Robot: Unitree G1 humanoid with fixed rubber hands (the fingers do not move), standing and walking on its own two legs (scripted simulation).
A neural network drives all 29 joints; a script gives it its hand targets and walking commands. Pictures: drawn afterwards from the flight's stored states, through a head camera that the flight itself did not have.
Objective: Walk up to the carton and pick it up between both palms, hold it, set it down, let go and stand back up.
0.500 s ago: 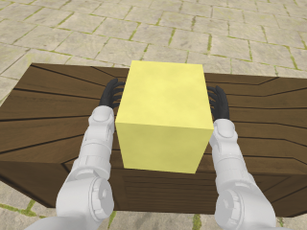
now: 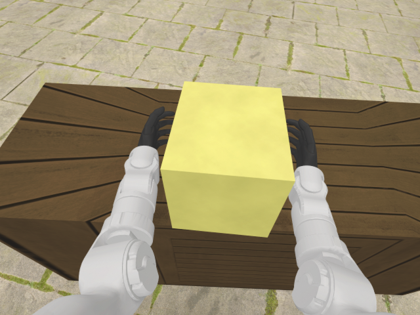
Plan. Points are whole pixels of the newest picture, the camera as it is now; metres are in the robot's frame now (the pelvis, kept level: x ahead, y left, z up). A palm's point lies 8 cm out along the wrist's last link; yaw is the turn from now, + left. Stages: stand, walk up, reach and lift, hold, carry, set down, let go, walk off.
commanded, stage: set down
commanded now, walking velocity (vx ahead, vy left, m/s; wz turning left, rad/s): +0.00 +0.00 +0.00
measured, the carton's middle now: (225, 159) +0.42 -0.05 +0.01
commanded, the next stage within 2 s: none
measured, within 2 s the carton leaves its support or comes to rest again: neither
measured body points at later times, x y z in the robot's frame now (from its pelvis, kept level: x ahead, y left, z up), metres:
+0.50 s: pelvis +0.00 +0.00 +0.00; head +0.04 +0.01 +0.45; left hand +0.43 +0.11 +0.07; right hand +0.38 -0.20 +0.06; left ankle -0.02 +0.10 -0.75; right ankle -0.01 -0.12 -0.75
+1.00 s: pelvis +0.00 -0.01 +0.00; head +0.05 +0.01 +0.45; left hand +0.43 +0.11 +0.06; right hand +0.38 -0.20 +0.06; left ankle -0.02 +0.10 -0.75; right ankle -0.01 -0.12 -0.75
